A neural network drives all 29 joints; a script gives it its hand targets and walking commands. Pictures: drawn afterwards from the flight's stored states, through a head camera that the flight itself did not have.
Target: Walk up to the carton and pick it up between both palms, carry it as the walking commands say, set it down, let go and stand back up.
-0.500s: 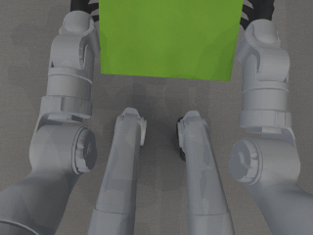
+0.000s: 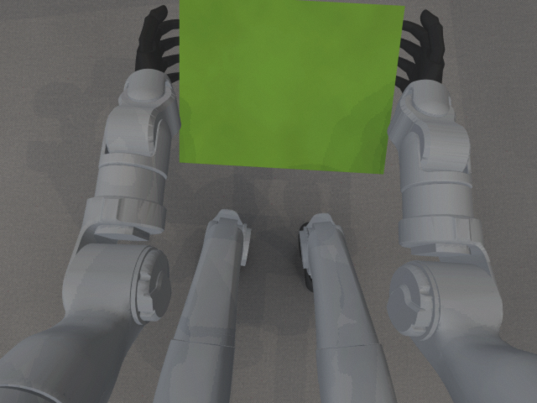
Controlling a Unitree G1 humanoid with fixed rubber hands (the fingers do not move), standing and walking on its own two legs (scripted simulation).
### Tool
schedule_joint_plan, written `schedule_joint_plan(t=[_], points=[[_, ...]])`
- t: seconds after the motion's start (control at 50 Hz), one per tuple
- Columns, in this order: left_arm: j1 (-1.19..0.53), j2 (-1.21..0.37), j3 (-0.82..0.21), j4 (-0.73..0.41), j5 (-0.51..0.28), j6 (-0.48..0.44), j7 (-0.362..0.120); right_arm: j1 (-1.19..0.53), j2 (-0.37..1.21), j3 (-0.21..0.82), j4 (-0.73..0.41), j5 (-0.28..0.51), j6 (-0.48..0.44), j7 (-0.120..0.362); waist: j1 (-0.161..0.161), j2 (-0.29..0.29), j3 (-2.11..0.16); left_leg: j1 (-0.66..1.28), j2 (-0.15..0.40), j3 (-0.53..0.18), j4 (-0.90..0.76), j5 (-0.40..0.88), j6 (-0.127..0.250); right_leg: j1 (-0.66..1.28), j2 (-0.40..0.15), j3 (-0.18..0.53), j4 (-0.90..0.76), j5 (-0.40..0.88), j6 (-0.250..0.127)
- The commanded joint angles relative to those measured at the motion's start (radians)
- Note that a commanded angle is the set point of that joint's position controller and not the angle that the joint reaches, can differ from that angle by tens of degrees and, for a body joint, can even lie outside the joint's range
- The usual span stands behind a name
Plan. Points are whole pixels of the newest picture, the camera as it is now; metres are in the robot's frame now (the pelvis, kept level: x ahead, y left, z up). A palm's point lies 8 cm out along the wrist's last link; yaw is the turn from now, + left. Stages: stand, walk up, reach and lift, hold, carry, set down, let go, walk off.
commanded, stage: reach and lift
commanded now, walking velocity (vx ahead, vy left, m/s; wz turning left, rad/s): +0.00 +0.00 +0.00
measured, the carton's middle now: (284, 97) +0.49 +0.00 -0.14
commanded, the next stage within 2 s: none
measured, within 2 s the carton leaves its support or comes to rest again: neither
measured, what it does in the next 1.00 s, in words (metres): rises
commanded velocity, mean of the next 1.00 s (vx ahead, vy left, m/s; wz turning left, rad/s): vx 0.00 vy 0.00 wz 0.00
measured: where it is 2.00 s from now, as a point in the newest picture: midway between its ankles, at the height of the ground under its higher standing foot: (269, 267)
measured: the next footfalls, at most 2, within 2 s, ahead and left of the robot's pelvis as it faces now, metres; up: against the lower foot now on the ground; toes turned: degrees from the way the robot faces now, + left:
none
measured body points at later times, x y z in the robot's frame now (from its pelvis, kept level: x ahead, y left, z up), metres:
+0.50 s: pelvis +0.01 +0.00 +0.06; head +0.26 +0.01 +0.43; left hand +0.48 +0.16 -0.01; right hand +0.47 -0.17 +0.01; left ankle +0.15 +0.13 -0.59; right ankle +0.15 -0.13 -0.59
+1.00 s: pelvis +0.05 +0.00 +0.12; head +0.17 +0.01 +0.55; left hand +0.46 +0.17 +0.09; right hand +0.45 -0.17 +0.10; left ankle +0.15 +0.13 -0.59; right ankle +0.15 -0.13 -0.59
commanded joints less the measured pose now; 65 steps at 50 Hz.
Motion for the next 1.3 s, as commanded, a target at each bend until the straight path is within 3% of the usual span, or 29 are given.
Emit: schedule_joint_plan(t=[0.0,0.06,0.1,0.14,0.16,0.2,0.28,0.34,0.36,0.38,0.4,0.44,0.54,0.62,0.64,0.74,0.76,0.78,0.8,0.82,0.9,0.92,0.94,1.0,1.04,1.12,1.22,1.24,1.28], points=[[-0.874,-1.178,-0.632,-0.299,-0.248,-0.092,-0.445,-0.744,1.054,0.678,-0.111,0.212,-0.024,0.514,-0.018,0.086,-2.484,0.659,-0.029,0.12,-0.21,0.084,0.028,0.538,0.041,-0.117,-0.187,0.117,-0.041],[-0.818,-1.168,-0.603,-0.291,-0.233,-0.102,-0.456,-0.797,1.09,0.749,-0.198,0.214,-0.031,0.505,0.011,-0.008,-2.539,0.644,-0.041,0.123,-0.236,0.118,0.049,0.67,0.036,-0.107,-0.219,0.157,-0.021],[-0.821,-1.157,-0.561,-0.22,-0.211,-0.107,-0.463,-0.769,1.104,0.707,-0.111,0.191,-0.024,0.51,0.021,-0.013,-2.399,0.581,-0.041,0.132,-0.269,0.029,0.061,0.643,0.027,-0.104,-0.259,0.071,-0.021],[-0.826,-1.208,-0.618,-0.299,-0.245,-0.104,-0.462,-0.817,1.101,0.753,-0.226,0.231,-0.038,0.513,0.02,0.029,-2.587,0.727,-0.044,0.126,-0.293,0.135,0.048,0.749,0.035,-0.108,-0.27,0.174,-0.029],[-0.872,-1.2,-0.622,-0.315,-0.241,-0.109,-0.467,-0.768,1.07,0.733,-0.166,0.202,-0.031,0.518,-0.028,0.022,-2.547,0.71,-0.033,0.104,-0.284,0.143,0.048,0.683,0.03,-0.117,-0.269,0.183,-0.025],[-0.813,-1.173,-0.601,-0.24,-0.205,-0.112,-0.469,-0.666,1.096,0.682,-0.068,0.162,-0.03,0.519,-0.029,0.015,-2.388,0.657,-0.032,0.117,-0.31,0.111,0.042,0.64,0.031,-0.117,-0.297,0.149,-0.023],[-0.772,-1.227,-0.588,-0.193,-0.206,-0.1,-0.478,-0.741,1.073,0.7,-0.154,0.174,-0.038,0.53,0.005,0.018,-2.37,0.735,-0.029,0.108,-0.377,0.089,0.046,0.697,0.022,-0.108,-0.361,0.109,-0.035],[-0.8,-1.219,-0.633,-0.29,-0.224,-0.112,-0.487,-0.669,1.087,0.706,-0.156,0.169,-0.04,0.543,-0.042,0.037,-2.468,0.793,-0.025,0.111,-0.395,0.157,0.033,0.765,0.026,-0.115,-0.383,0.205,-0.03],[-0.796,-1.218,-0.628,-0.293,-0.211,-0.114,-0.484,-0.661,1.083,0.71,-0.163,0.175,-0.042,0.546,-0.004,0.087,-2.468,0.808,-0.023,0.114,-0.398,0.154,0.035,0.741,0.019,-0.1,-0.381,0.185,-0.036],[-0.755,-1.204,-0.63,-0.255,-0.197,-0.114,-0.486,-0.648,1.112,0.706,-0.127,0.163,-0.042,0.55,-0.014,0.015,-2.38,0.805,-0.014,0.101,-0.411,0.135,0.041,0.672,0.024,-0.111,-0.395,0.165,-0.029],[-0.712,-1.223,-0.626,-0.254,-0.203,-0.117,-0.483,-0.698,1.104,0.772,-0.237,0.193,-0.05,0.552,0.029,0.01,-2.431,0.816,-0.028,0.124,-0.413,0.166,0.047,0.789,0.022,-0.092,-0.419,0.188,-0.029],[-0.713,-1.199,-0.581,-0.226,-0.186,-0.109,-0.494,-0.654,1.108,0.724,-0.147,0.158,-0.03,0.544,0.031,0.022,-2.324,0.771,-0.023,0.132,-0.462,0.131,0.058,0.82,0.007,-0.081,-0.45,0.155,-0.022],[-0.684,-1.234,-0.66,-0.346,-0.205,-0.121,-0.494,-0.546,1.118,0.772,-0.197,0.163,-0.036,0.555,0.008,0.027,-2.456,0.909,-0.023,0.125,-0.477,0.287,0.035,0.9,0.012,-0.082,-0.48,0.306,-0.029],[-0.68,-1.229,-0.627,-0.207,-0.173,-0.112,-0.5,-0.539,1.101,0.678,-0.069,0.112,-0.037,0.568,-0.02,0.039,-2.136,0.864,0.0,0.101,-0.544,0.103,0.038,0.749,0.004,-0.101,-0.523,0.146,-0.035],[-0.701,-1.252,-0.692,-0.344,-0.213,-0.121,-0.501,-0.54,1.153,0.729,-0.149,0.143,-0.039,0.568,-0.031,0.023,-2.295,0.979,-0.003,0.081,-0.557,0.146,0.034,0.849,0.012,-0.099,-0.543,0.182,-0.039],[-0.651,-1.249,-0.654,-0.288,-0.186,-0.11,-0.509,-0.56,1.124,0.732,-0.169,0.127,-0.039,0.576,-0.012,0.028,-2.241,0.967,-0.003,0.087,-0.611,0.136,0.036,0.902,-0.001,-0.078,-0.599,0.189,-0.039],[-0.654,-1.232,-0.648,-0.356,-0.197,-0.12,-0.505,-0.608,1.147,0.774,-0.242,0.16,-0.041,0.577,0.032,0.012,-2.288,0.985,-0.012,0.094,-0.62,0.19,0.042,0.969,0.001,-0.071,-0.607,0.227,-0.037],[-0.612,-1.216,-0.587,-0.232,-0.145,-0.106,-0.513,-0.532,1.113,0.704,-0.119,0.095,-0.023,0.574,0.009,0.0,-2.114,0.92,-0.002,0.095,-0.63,0.116,0.047,0.887,-0.004,-0.082,-0.613,0.153,-0.031],[-0.663,-1.232,-0.643,-0.341,-0.174,-0.11,-0.514,-0.51,1.163,0.72,-0.153,0.121,-0.028,0.58,0.013,0.046,-2.199,0.986,-0.011,0.108,-0.642,0.156,0.035,0.982,-0.008,-0.075,-0.636,0.196,-0.039],[-0.583,-1.26,-0.594,-0.211,-0.154,-0.099,-0.515,-0.523,1.125,0.683,-0.124,0.099,-0.026,0.577,0.001,0.033,-2.055,0.974,-0.006,0.1,-0.668,0.161,0.044,0.923,-0.008,-0.086,-0.652,0.198,-0.036],[-0.497,-1.295,-0.569,-0.218,-0.128,-0.1,-0.53,-0.444,1.178,0.661,-0.124,0.092,-0.022,0.59,-0.004,0.028,-1.983,1.055,-0.004,0.097,-0.701,0.228,0.046,0.942,-0.005,-0.077,-0.69,0.237,-0.038],[-0.5,-1.249,-0.506,-0.138,-0.084,-0.096,-0.539,-0.345,1.116,0.545,0.045,0.012,-0.011,0.595,-0.04,0.033,-1.728,0.943,0.012,0.089,-0.727,0.152,0.037,0.807,-0.009,-0.085,-0.714,0.162,-0.048],[-0.411,-1.298,-0.478,-0.083,-0.068,-0.098,-0.54,-0.337,1.145,0.555,0.007,0.032,-0.025,0.593,-0.007,0.063,-1.684,0.9,0.007,0.107,-0.728,0.195,0.035,0.89,-0.027,-0.071,-0.717,0.203,-0.058],[-0.425,-1.307,-0.427,-0.089,-0.063,-0.107,-0.544,-0.266,1.179,0.503,0.069,0.021,-0.017,0.609,-0.037,0.036,-1.495,0.917,0.018,0.087,-0.766,0.157,0.054,0.852,-0.016,-0.074,-0.75,0.174,-0.058],[-0.346,-1.254,-0.334,0.017,-0.013,-0.097,-0.551,-0.219,1.161,0.42,0.163,-0.031,-0.007,0.62,-0.009,0.012,-1.227,0.81,0.032,0.087,-0.805,-0.003,0.062,0.763,-0.023,-0.068,-0.777,0.02,-0.067],[-0.254,-1.282,-0.295,0.072,0.015,-0.054,-0.553,-0.147,1.154,0.368,0.196,-0.047,0.022,0.624,-0.009,0.046,-1.115,0.841,0.039,0.072,-0.861,-0.038,0.059,0.798,-0.009,-0.058,-0.822,0.03,-0.075],[-0.043,-1.245,-0.332,-0.032,-0.004,-0.013,-0.548,0.026,1.167,0.443,0.092,-0.01,0.062,0.605,0.014,0.004,-1.088,0.99,0.028,0.09,-0.9,0.342,0.06,0.977,-0.016,-0.033,-0.918,0.358,-0.069],[0.018,-1.222,-0.354,-0.051,-0.004,0.011,-0.548,0.076,1.138,0.444,0.045,-0.003,0.075,0.596,0.01,0.063,-1.034,0.991,0.024,0.106,-0.927,0.355,0.051,1.023,-0.022,-0.036,-0.943,0.389,-0.063],[-0.002,-1.241,-0.406,-0.108,-0.026,0.025,-0.554,0.072,1.125,0.487,-0.04,-0.008,0.083,0.588,-0.015,0.032,-0.988,1.041,0.023,0.091,-0.946,0.333,0.058,1.039,-0.02,-0.04,-0.97,0.358,-0.063]])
